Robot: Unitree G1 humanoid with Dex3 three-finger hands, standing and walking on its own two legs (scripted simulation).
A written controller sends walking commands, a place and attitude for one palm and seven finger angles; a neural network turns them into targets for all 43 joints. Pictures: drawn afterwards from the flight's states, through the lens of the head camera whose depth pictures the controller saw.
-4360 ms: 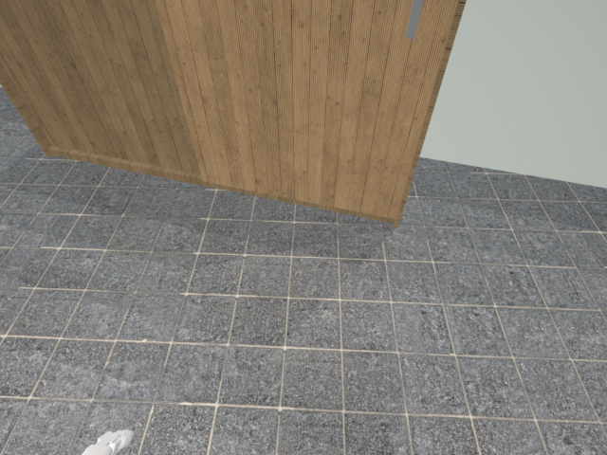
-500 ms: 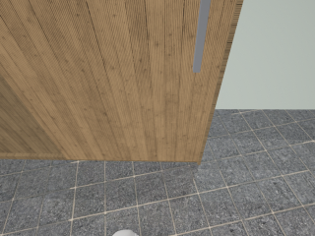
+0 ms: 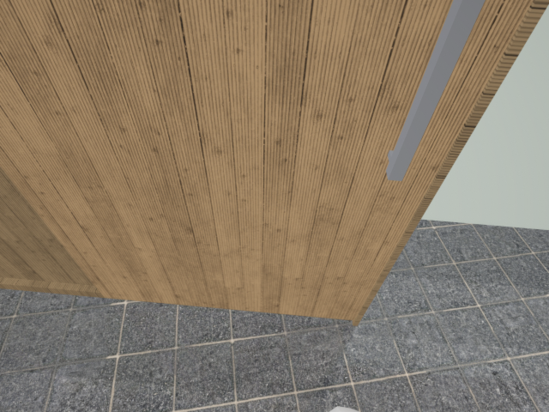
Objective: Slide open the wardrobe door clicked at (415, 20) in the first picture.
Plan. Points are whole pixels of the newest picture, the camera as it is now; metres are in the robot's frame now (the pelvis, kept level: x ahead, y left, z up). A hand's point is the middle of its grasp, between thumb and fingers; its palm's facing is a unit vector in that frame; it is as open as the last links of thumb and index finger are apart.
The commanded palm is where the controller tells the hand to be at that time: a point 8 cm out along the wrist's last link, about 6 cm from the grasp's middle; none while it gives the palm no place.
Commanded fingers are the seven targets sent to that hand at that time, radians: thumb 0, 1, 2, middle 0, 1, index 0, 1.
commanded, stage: come to a stop and stand still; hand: right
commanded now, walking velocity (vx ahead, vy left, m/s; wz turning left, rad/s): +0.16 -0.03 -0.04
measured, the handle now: (426, 84) +0.53 -0.18 +0.23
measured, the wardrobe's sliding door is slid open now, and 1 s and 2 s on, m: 0.00 0.00 0.00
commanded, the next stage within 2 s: none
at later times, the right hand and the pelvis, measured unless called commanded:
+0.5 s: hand out of the picture +0.06 -0.22 -0.18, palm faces +0.01 +0.97 -0.24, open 7.4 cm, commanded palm none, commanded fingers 0.00 -0.90 -0.90 0.20 0.30 0.20 0.30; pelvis +0.02 -0.02 +0.00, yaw +3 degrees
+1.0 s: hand out of the picture -0.02 -0.16 -0.16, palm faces +0.07 +0.97 -0.23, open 7.4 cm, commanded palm none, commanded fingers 0.00 -0.90 -0.90 0.20 0.30 0.20 0.30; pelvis +0.00 +0.01 +0.01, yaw +1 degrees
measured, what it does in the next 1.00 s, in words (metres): steps on the spot: right foot, then left foot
